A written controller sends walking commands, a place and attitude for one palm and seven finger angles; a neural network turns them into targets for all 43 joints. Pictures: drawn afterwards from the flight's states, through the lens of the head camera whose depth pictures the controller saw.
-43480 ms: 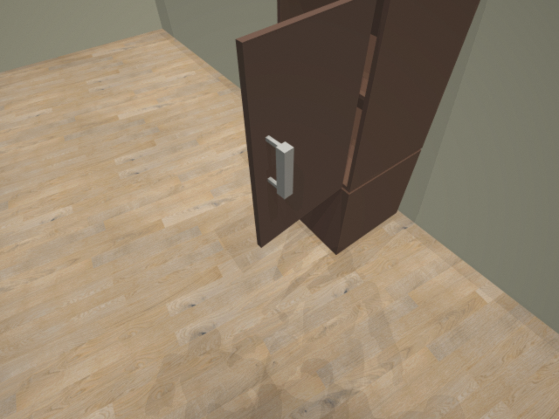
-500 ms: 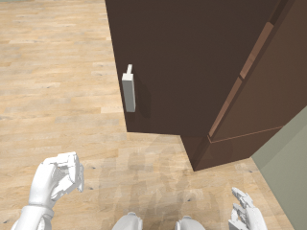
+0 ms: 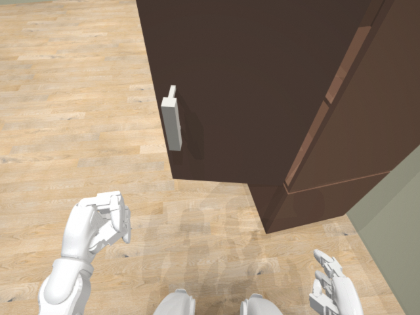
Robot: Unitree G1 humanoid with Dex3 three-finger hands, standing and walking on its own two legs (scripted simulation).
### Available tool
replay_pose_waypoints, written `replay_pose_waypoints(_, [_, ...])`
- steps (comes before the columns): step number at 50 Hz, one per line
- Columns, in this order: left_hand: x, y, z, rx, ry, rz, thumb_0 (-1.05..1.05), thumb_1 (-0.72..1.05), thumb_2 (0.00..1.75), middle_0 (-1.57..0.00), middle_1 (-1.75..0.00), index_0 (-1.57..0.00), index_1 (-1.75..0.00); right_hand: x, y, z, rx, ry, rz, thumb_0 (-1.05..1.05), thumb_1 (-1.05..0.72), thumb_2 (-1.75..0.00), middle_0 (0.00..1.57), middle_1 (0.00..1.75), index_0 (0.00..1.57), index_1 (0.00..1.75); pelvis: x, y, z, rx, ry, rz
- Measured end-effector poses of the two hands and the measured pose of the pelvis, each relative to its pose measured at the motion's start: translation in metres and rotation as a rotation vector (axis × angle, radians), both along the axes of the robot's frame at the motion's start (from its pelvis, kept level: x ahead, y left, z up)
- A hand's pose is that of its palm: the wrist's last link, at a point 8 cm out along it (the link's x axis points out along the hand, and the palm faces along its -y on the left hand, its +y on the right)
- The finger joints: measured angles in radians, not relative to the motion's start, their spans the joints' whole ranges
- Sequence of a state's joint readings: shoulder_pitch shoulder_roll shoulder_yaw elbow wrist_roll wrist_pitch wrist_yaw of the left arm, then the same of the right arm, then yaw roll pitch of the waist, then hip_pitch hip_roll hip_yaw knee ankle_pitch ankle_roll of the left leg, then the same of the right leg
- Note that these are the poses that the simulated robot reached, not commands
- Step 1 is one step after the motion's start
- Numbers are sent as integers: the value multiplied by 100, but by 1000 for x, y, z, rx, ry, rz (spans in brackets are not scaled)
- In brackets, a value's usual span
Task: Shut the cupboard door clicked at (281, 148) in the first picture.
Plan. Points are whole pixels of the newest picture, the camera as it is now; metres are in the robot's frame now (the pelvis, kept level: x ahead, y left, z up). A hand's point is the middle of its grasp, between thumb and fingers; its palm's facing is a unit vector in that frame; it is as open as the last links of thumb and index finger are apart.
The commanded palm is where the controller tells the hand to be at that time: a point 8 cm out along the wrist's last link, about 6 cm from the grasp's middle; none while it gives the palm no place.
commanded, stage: bring the fist close to the handle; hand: left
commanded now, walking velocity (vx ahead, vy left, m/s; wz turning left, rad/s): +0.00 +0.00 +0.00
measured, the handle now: (174, 118) +0.51 +0.12 +0.06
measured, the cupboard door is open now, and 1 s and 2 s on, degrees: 73 73 62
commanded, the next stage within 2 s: push the door shut along its arc in 1.18 s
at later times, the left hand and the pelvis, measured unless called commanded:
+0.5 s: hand (163, 179) +0.35 +0.11 +0.06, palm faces -0.05 -1.00 -0.02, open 3.1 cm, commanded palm +0.34 +0.16 +0.06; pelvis +0.00 +0.00 +0.01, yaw -1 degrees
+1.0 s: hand (188, 152) +0.42 +0.07 +0.06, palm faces -0.01 -1.00 -0.03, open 3.1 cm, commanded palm +0.39 +0.13 +0.06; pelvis +0.00 +0.00 +0.01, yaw -2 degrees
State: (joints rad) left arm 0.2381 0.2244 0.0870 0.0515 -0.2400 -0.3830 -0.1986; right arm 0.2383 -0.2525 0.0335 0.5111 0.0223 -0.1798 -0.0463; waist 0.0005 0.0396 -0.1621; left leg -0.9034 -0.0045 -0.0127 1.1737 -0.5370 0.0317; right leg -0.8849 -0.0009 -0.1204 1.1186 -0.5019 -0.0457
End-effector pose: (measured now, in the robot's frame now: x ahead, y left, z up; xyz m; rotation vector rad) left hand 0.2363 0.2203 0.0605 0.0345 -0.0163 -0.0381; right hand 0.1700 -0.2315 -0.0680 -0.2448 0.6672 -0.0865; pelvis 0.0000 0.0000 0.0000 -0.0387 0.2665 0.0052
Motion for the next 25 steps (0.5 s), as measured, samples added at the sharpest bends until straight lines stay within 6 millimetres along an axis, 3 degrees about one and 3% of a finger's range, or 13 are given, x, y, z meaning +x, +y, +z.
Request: replay_pose_waypoints(25, [95, -51, -1, -19, 1, -8, 1, 90, 90, -130, -150, -130, -150, -37, -14, -13, 11, 185, -77, 1, -90, -90, 20, 30, 20, 30, 5, 0, 9, 22, 11, -23])
